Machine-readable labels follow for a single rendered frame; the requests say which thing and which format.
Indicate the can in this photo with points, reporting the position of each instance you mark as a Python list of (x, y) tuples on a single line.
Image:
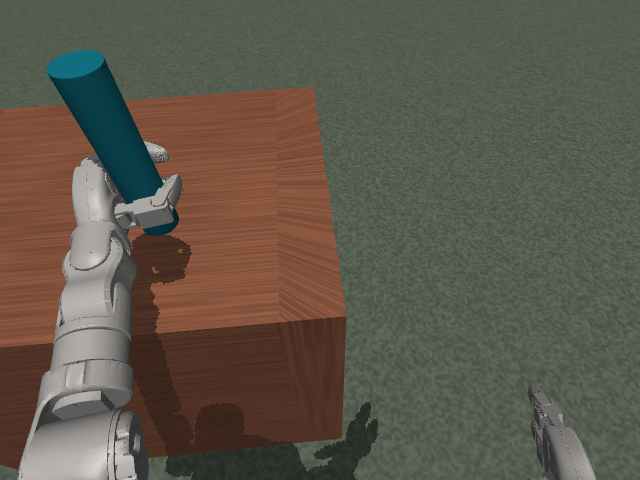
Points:
[(88, 88)]

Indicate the left robot arm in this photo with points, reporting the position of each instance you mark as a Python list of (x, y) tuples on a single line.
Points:
[(79, 431)]

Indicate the left robot hand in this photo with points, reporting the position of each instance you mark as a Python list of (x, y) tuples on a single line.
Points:
[(95, 197)]

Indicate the right robot hand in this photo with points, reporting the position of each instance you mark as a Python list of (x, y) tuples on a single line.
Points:
[(559, 449)]

